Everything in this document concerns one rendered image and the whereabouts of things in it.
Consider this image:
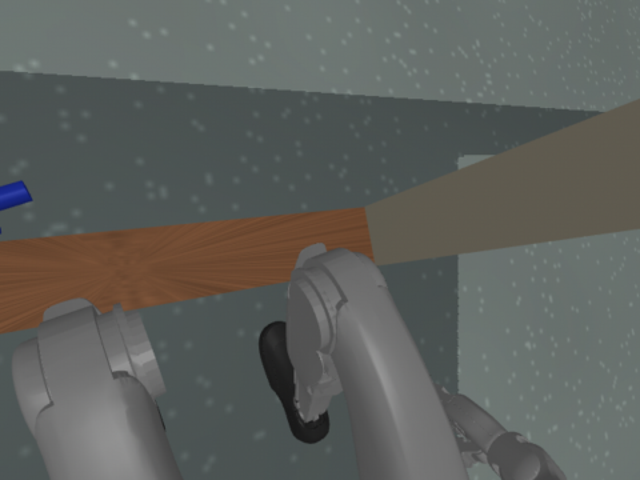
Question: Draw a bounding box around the bottle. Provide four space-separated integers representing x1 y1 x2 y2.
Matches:
0 180 33 234

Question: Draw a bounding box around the right robot arm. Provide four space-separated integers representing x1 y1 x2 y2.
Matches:
487 432 567 480

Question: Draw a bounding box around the right robot hand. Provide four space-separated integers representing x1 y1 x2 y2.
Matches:
433 382 508 468

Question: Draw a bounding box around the right robot foot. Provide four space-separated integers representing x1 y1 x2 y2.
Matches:
259 321 329 444

